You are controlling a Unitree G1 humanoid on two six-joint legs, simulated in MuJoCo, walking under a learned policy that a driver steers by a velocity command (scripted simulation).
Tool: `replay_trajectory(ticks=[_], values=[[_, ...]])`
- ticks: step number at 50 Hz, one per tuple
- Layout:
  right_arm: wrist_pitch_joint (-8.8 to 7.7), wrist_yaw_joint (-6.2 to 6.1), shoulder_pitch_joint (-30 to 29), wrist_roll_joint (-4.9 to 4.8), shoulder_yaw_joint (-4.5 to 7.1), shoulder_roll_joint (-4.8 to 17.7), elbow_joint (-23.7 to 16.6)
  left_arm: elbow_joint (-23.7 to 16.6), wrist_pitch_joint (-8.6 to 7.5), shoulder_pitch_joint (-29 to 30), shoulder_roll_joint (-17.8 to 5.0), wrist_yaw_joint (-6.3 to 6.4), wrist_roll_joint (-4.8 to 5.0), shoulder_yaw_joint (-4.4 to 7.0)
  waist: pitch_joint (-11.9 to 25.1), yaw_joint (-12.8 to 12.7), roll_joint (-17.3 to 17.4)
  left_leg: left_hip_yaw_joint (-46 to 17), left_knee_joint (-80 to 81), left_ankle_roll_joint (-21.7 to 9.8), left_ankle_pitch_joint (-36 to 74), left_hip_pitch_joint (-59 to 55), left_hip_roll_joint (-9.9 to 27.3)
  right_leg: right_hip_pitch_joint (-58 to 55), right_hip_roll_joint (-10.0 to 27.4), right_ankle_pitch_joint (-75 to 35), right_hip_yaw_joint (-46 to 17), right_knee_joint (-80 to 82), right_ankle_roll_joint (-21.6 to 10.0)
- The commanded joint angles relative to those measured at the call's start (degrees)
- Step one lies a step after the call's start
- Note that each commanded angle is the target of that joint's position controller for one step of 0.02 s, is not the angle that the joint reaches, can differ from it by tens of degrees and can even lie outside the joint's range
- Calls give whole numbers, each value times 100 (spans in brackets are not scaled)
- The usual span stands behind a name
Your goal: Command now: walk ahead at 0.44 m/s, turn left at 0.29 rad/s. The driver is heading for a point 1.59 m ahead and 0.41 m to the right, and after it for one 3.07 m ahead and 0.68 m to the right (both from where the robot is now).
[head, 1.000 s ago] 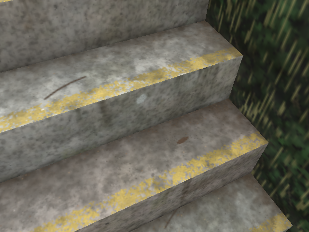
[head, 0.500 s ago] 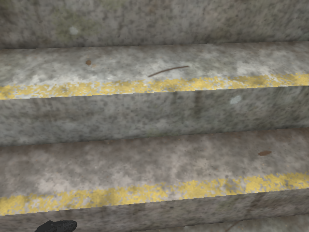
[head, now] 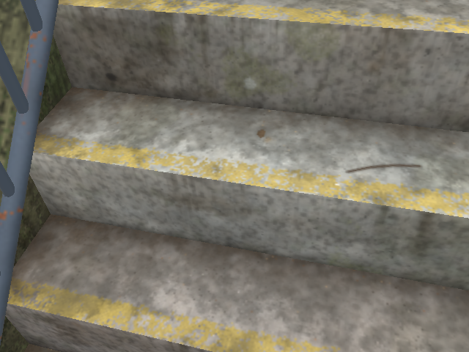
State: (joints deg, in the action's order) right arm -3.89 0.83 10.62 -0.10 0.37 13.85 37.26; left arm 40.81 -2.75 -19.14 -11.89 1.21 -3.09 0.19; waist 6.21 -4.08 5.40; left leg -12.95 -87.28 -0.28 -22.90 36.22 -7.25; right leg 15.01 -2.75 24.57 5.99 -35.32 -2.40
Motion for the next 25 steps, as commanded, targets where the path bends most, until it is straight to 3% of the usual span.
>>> replay_trajectory(ticks=[1, 2, 4, 5, 6, 7, 8, 9, 10, 11, 12, 13, 14, 15, 16, 17, 18, 19, 20, 21, 22, 23, 24, 25], values=[[-234, 149, -935, -210, -274, -401, -950, 114, 93, -843, -633, 75, 49, 252, -935, 39, -1085, 32, -4751, 307, -220, 4636, 108, -2510, 2388, -1890, -2997, 1797, -1682], [-230, 105, -1588, -110, -408, -558, -1255, 352, 32, -1004, -191, 82, -7, 139, -1449, -63, -850, 62, -5441, 218, -235, 5354, 192, -2335, 2184, -1923, -2683, 1928, -1464], [-246, 167, -1637, -164, -530, -759, -1353, 723, -104, -1151, 375, 70, -50, -22, -1620, 168, -648, -51, -5714, -126, 107, 5658, 407, -1933, 1922, -2202, -1967, 1934, -995], [-240, 242, -1703, -181, -605, -749, -1456, 768, -133, -761, 336, 57, 44, -50, -1745, 428, -626, 50, -4525, -250, 456, 5002, 579, -968, 1572, -2203, -1279, 2247, -730], [-194, 268, -1986, -121, -697, -882, -1522, 951, -154, -714, 203, 74, 65, -56, -1656, 433, -724, 526, -4382, -285, 617, 4623, 593, -238, 1503, -2499, -1051, 2604, -681], [-137, 267, -2030, -71, -747, -907, -1617, 994, -176, -553, 50, 106, 168, -59, -1576, 594, -640, 744, -3563, -285, 933, 4066, 777, 392, 1337, -2634, -752, 2763, -579], [-88, 281, -2331, -25, -831, -900, -1700, 1047, -204, -668, -98, 152, 350, -40, -1381, 520, -588, 1432, -2586, -168, 1178, 3355, 864, 892, 1256, -2849, -724, 3168, -679], [-84, 235, -2823, -42, -943, -1007, -1953, 1244, -134, -1020, -273, 169, 483, -43, -993, 449, -530, 1957, -1735, -190, 1313, 2802, 1117, 914, 1337, -3124, -839, 3596, -666], [-110, 262, -3153, 42, -1066, -960, -2083, 1288, -116, -1216, -663, 240, 636, 86, -575, 365, -484, 3105, 436, -287, 683, 554, 938, 1505, 1120, -4906, -501, 4079, -583], [-169, 168, -3386, -83, -1038, -1159, -2323, 1668, -130, -2164, -894, 266, 647, 104, 242, 322, -1099, 3065, 845, -423, -628, -1032, 521, 1044, 1408, -8469, -731, 3657, -639], [-170, 133, -2394, -31, -698, -643, -2023, 1812, -214, -2376, -1245, 158, 426, 188, 1024, 715, -2101, 3048, 1013, -611, -1066, -1479, -11, -561, 1561, -12966, -697, 2601, -835], [-127, 102, -764, 151, -341, -2, -1561, 1768, -236, -1821, -1639, 181, 234, 292, 1695, 1636, -2551, 1965, 1563, -949, -954, -1508, 331, -1694, 1810, -14103, -808, 1198, -898], [-104, 138, 790, 359, -44, 619, -1013, 1501, -317, -1315, -1585, 137, 288, 364, 2566, 2083, -1844, 54, 2158, -1449, -708, -3071, 1088, -722, 1645, -14154, -931, -553, -910], [85, -20, 2087, 505, 284, 1453, -325, 1223, -461, -642, -1313, -38, 382, 363, 2958, 2290, -51, -2848, 4700, -1942, -1697, -4249, 2149, 724, 887, -10989, -1100, -2454, -922], [278, -181, 1918, 554, 320, 1471, 143, 1090, -477, 419, -645, -276, 361, 296, 2607, 2031, 1148, -5110, 6972, -2297, -2468, -3938, 2829, 2315, -307, -3353, -1501, -6009, -635], [319, -248, 1264, 343, 139, 831, 374, 449, -488, 1130, -102, -484, 345, 228, 1640, 1566, 753, -4774, 6999, -1818, -2649, -2962, 3124, 3512, -245, -2218, -2314, -8601, -651], [301, -290, 450, 252, -12, 275, 497, -314, -426, 1869, 439, -501, 335, -6, 398, 1042, 271, -3375, 6594, -1424, -2484, -2010, 3063, 4542, -164, -1804, -2260, -9659, -778], [213, -190, 163, 201, -217, -502, 976, -550, -364, 1683, 719, -560, 235, -173, -425, 409, -294, -1783, 6155, -1026, -1695, -1156, 2732, 4968, 57, -1823, -2007, -9678, -964], [131, -91, -34, 195, -343, -1101, 1327, -456, -234, 1070, 897, -558, 270, -250, -697, -89, -535, -478, 5873, -608, -901, -910, 2387, 5088, 167, -1870, -1950, -9509, -974], [90, -11, -215, 228, -342, -1186, 1416, -434, -208, 618, 1054, -598, 368, -401, -835, -422, -514, 643, 6027, -323, 205, -709, 2183, 5143, 298, -1881, -1903, -9347, -958], [80, -10, -334, 317, -276, -1023, 1513, -360, -153, 526, 1000, -585, 463, -451, -1034, -510, -461, 1250, 6351, -339, 673, -431, 2238, 5240, 268, -1998, -1815, -9423, -840], [41, 9, -453, 400, -239, -830, 1516, -416, -106, 662, 932, -570, 463, -511, -1161, -597, -486, 1840, 6641, -390, 842, 14, 2183, 5096, 210, -2393, -1559, -9010, -696], [8, 34, -314, 532, -271, -711, 1642, -388, 13, 916, 921, -450, 487, -539, -1142, -484, -279, 1843, 6934, -623, 934, 32, 2357, 5377, 34, -2516, -1274, -10182, -603], [-24, 83, -298, 517, -293, -642, 1681, -472, 58, 896, 921, -348, 483, -563, -1246, -560, -312, 2010, 7018, -597, 1046, 94, 2334, 5630, 94, -2672, -1395, -10280, -540]])
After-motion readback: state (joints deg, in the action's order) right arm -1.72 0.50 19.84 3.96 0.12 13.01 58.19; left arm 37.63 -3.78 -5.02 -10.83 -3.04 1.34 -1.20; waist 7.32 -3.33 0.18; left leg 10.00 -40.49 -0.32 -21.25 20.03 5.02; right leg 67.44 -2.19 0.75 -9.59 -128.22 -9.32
